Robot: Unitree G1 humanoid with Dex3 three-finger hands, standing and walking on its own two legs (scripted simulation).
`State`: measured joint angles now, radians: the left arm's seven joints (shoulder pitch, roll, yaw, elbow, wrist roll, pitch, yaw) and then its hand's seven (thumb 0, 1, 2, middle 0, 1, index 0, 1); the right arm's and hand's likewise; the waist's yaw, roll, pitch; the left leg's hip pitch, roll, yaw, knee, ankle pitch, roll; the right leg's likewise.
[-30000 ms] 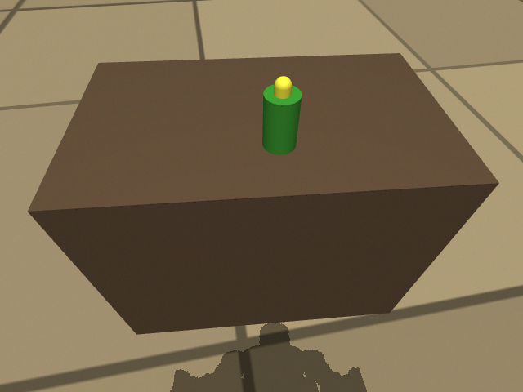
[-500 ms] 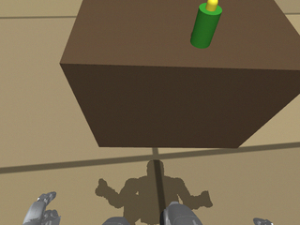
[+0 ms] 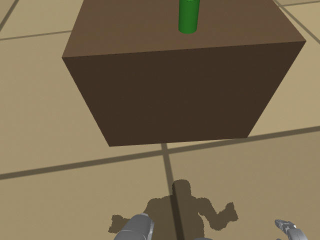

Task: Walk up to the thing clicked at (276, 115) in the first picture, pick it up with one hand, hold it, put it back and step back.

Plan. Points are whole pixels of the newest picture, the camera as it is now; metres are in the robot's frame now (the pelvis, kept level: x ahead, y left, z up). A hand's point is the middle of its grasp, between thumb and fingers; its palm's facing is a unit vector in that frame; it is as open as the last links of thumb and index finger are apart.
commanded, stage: step back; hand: right
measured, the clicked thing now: (188, 8) +0.93 -0.07 +0.08
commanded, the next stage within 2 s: stand in 1.60 s
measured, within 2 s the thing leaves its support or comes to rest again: neither
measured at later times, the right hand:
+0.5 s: hand out of the picture -0.03 -0.28 -0.15, palm faces -0.12 +0.91 -0.39, open 7.4 cm
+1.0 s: hand out of the picture -0.12 -0.27 -0.15, palm faces -0.13 +0.93 -0.35, open 7.4 cm
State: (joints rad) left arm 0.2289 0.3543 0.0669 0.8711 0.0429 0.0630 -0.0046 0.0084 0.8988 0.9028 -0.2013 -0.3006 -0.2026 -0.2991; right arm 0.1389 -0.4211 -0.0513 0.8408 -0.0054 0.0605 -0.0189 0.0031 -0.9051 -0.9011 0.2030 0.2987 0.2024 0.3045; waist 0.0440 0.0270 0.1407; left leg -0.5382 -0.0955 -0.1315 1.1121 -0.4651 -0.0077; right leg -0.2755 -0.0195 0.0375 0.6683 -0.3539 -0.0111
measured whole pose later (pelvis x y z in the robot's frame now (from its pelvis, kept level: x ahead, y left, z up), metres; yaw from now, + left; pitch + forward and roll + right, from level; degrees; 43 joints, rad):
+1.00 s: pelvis -0.20 -0.02 +0.00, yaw +5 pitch -3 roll +0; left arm 0.21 0.41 0.06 1.01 0.02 0.00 -0.02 0.01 0.90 0.90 -0.20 -0.30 -0.20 -0.30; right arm 0.22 -0.35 -0.04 0.99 -0.04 -0.01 0.02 0.00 -0.90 -0.90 0.20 0.30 0.20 0.30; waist 0.01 -0.02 0.07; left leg -0.22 0.01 -0.03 0.59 -0.31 -0.01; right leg -0.26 -0.01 -0.01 0.62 -0.38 -0.01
